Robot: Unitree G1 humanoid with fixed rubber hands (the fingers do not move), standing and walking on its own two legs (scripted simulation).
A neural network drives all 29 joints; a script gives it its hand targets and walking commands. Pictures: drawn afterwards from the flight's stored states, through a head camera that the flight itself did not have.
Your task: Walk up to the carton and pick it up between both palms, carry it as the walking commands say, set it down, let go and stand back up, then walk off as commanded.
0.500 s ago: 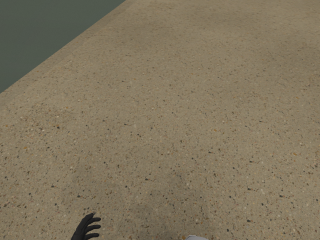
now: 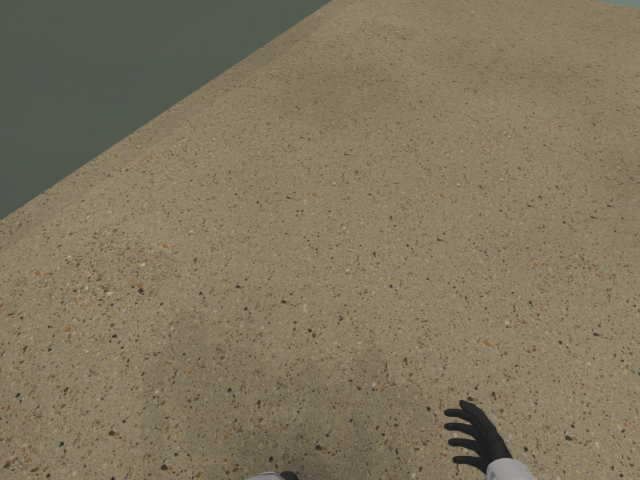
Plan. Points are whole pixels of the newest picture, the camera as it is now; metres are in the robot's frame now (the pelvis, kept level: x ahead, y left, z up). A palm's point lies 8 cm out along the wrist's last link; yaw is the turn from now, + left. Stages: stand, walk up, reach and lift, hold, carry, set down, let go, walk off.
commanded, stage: walk off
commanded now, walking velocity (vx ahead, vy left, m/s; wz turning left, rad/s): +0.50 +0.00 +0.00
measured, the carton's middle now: out of the picture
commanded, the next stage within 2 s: none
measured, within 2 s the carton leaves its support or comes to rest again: neither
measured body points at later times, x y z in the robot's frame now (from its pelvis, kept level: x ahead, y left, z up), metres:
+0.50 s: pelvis +0.26 -0.02 +0.01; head +0.29 -0.02 +0.46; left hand +0.46 +0.18 -0.11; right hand +0.13 -0.22 -0.13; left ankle +0.11 +0.10 -0.72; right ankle +0.38 -0.13 -0.71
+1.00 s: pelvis +0.51 -0.03 +0.02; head +0.54 -0.03 +0.47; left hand +0.39 +0.18 -0.12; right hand +0.70 -0.23 -0.11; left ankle +0.65 +0.11 -0.69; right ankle +0.39 -0.13 -0.72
